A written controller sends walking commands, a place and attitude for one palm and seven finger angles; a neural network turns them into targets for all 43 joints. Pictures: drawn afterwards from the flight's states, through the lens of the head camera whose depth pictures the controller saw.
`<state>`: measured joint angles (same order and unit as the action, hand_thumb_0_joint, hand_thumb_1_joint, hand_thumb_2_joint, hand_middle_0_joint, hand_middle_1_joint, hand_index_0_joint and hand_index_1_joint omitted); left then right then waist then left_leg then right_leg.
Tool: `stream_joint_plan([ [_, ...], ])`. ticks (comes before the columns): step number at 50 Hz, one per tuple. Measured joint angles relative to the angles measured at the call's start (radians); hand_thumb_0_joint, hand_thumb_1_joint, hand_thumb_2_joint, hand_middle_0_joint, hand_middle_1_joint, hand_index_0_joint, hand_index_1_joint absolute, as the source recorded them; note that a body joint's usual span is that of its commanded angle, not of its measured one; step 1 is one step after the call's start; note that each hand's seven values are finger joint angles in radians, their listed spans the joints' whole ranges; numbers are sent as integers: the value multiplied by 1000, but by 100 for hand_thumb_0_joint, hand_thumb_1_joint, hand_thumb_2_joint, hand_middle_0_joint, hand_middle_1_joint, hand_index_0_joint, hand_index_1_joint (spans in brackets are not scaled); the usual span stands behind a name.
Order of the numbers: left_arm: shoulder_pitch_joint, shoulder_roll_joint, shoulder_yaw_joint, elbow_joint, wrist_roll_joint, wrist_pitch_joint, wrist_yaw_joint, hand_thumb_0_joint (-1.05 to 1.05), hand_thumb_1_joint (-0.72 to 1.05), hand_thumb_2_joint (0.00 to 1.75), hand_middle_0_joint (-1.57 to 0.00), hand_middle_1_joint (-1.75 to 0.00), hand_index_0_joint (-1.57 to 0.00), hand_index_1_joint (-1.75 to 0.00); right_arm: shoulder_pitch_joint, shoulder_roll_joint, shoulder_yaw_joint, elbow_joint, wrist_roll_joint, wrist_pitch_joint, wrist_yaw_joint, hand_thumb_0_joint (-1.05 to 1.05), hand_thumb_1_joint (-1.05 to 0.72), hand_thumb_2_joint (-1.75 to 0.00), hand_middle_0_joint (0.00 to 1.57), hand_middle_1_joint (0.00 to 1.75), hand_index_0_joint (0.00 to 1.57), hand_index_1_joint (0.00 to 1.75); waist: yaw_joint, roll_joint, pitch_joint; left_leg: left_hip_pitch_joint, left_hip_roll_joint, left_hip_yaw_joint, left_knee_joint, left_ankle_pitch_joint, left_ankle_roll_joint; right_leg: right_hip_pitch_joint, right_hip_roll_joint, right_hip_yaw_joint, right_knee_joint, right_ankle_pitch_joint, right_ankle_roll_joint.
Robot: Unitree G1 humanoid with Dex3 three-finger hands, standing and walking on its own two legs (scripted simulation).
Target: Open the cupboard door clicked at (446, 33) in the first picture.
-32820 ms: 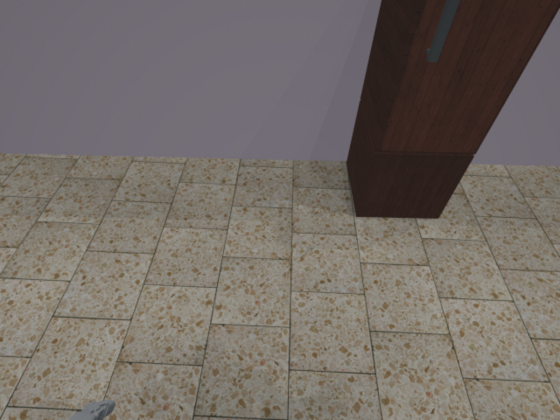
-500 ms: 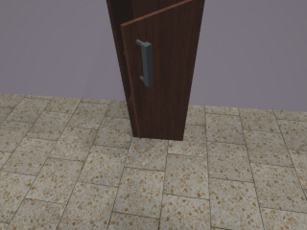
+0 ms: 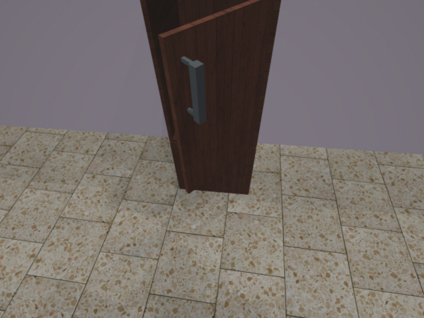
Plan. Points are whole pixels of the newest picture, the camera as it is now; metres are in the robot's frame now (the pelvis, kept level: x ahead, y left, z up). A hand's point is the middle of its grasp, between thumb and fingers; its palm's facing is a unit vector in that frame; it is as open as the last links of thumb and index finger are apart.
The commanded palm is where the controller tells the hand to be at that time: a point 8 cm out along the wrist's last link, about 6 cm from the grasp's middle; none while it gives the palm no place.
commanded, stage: look to check the result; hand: left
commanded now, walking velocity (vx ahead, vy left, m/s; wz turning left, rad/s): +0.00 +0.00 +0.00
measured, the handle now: (193, 91) +0.60 +0.08 +0.10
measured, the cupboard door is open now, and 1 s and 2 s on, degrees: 48 48 48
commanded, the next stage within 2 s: walk to a spot facing it in 0.30 s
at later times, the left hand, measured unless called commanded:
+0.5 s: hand out of the picture +0.09 +0.23 -0.16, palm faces -0.02 -0.95 -0.33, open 7.4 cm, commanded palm none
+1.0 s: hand out of the picture +0.11 +0.17 -0.18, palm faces -0.20 -0.94 -0.28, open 7.4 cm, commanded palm none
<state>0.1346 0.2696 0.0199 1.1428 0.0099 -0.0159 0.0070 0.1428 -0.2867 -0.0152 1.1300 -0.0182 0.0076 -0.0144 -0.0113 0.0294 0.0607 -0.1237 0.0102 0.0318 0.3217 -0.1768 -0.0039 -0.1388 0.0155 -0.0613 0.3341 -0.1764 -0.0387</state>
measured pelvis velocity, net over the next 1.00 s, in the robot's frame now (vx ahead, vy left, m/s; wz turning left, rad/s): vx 0.00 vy -0.03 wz -0.26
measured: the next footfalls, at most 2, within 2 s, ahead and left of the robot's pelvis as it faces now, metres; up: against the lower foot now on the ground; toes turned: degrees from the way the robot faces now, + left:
left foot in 1.32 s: +0.10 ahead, +0.09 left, +0.00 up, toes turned -27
right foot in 1.64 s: -0.06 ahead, -0.15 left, +0.00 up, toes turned -41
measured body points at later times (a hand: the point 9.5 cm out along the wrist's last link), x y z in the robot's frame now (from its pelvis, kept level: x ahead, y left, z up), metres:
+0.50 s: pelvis +0.01 -0.01 +0.00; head +0.04 -0.02 +0.45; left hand +0.09 +0.27 -0.13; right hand +0.07 -0.29 -0.15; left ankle +0.00 +0.12 -0.75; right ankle +0.00 -0.09 -0.75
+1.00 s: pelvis +0.00 -0.03 -0.03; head +0.04 -0.06 +0.42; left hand +0.12 +0.22 -0.16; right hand -0.04 -0.27 -0.19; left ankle +0.00 +0.12 -0.74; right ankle -0.03 -0.13 -0.75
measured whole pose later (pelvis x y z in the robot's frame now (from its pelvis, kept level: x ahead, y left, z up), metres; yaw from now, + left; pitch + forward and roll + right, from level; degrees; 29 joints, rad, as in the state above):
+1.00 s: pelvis +0.00 -0.03 -0.03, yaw -15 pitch +0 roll +1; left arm 0.18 0.22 0.08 0.96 0.02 0.04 -0.03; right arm 0.22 -0.22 -0.06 1.01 -0.03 0.05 -0.03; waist 0.01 0.03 0.11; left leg -0.26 0.14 0.21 0.71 -0.43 -0.05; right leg -0.32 -0.02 0.00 0.65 -0.31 -0.01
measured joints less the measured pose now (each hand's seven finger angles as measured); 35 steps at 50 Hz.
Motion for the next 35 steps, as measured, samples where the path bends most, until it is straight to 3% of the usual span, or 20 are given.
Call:
stream_joint_plan([
  [24,-22,16,-2,-7,-1,-3,0,1,90,90,-21,-30,-20,-30,-25,-20,3,-5,0,3,0,0,-90,-90,20,30,20,30,2,0,-4,27,16,6,-21,-11,-13,25,17,7,-26,-6,-10],
  [35,25,-38,25,-65,4,59,-1,1,91,90,-21,-30,-20,-30,11,51,-18,-76,3,35,-22,0,-91,-90,20,30,20,30,4,-10,14,-47,59,87,156,-114,-12,-68,54,85,115,-53,-11],
])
